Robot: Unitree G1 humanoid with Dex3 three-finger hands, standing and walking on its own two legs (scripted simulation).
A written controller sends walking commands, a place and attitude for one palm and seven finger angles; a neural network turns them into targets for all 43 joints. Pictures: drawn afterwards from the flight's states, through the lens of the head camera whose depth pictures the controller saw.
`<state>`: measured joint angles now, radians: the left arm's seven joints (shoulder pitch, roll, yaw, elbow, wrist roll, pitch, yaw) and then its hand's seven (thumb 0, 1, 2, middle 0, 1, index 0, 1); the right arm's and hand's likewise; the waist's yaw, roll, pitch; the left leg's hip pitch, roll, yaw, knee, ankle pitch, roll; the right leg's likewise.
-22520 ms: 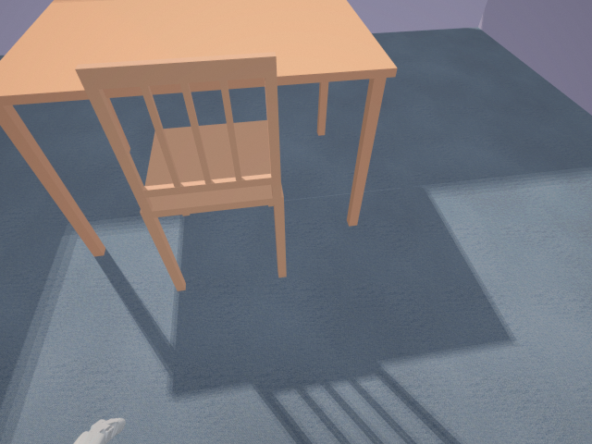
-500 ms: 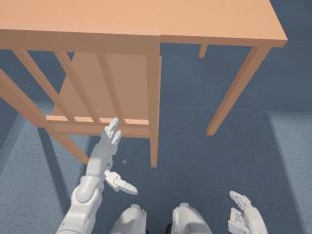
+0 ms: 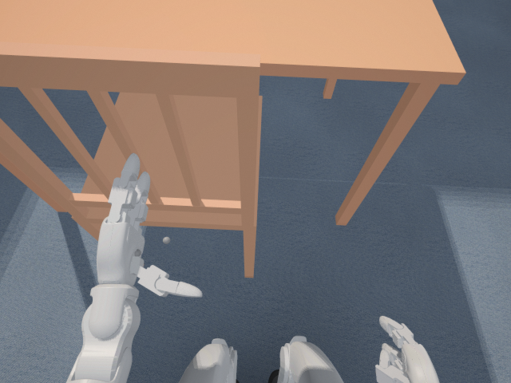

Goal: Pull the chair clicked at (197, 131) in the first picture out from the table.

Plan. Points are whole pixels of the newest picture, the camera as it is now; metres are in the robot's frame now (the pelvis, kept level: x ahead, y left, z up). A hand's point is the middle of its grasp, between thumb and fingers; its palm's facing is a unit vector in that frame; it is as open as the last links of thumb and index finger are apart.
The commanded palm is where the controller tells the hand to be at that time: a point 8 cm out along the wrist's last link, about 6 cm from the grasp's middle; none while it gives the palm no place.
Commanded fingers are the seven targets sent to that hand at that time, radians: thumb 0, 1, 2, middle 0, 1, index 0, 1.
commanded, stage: aim the fingers beside a spindle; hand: left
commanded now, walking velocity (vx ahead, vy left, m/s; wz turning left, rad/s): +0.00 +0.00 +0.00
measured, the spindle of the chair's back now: (132, 157) +0.47 +0.23 +0.03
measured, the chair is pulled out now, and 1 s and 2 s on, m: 0.00 0.00 0.00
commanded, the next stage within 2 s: push the fingers through the gap in 0.06 s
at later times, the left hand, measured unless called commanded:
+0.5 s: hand (185, 231) +0.35 +0.13 -0.01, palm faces -0.08 -0.99 -0.06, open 17.0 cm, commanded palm +0.33 +0.17 +0.01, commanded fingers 0.00 -0.50 0.30 -0.06 -0.08 -0.06 -0.08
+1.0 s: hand (189, 196) +0.40 +0.12 +0.02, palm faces +0.01 -1.00 -0.01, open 17.0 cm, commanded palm +0.38 +0.17 +0.01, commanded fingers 0.00 -0.50 0.30 -0.06 -0.08 -0.06 -0.08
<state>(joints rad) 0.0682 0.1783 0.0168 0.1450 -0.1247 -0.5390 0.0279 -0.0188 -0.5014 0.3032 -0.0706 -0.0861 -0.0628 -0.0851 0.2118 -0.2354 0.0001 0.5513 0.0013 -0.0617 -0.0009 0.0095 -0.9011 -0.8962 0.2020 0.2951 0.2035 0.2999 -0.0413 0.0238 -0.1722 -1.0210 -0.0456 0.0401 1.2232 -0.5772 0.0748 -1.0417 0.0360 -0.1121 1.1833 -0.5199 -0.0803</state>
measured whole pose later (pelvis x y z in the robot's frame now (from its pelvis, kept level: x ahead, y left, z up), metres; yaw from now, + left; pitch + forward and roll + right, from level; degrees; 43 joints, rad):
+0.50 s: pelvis -0.01 +0.01 -0.02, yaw +0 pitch +23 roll -3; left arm -0.23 0.19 0.01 0.49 -0.13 -0.40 -0.05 -0.01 -0.50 0.30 -0.06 -0.08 -0.05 -0.08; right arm 0.19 -0.25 0.02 0.57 0.02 -0.01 0.03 0.01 -0.90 -0.90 0.20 0.30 0.20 0.30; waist -0.05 0.05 -0.17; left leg -1.13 -0.05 0.03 1.32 -0.60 0.09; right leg -1.14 0.03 -0.13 1.26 -0.53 -0.08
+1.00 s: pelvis +0.00 +0.01 -0.01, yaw -1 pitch +25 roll -2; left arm -0.36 0.17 0.10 0.58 -0.11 -0.50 0.04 -0.02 -0.50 0.30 -0.07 -0.09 -0.06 -0.08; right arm 0.25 -0.25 0.01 0.60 -0.01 -0.02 0.02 0.01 -0.90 -0.90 0.20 0.30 0.20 0.30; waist -0.09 0.04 -0.16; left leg -1.11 -0.04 0.06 1.25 -0.58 0.09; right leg -1.13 0.04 -0.10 1.21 -0.51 -0.07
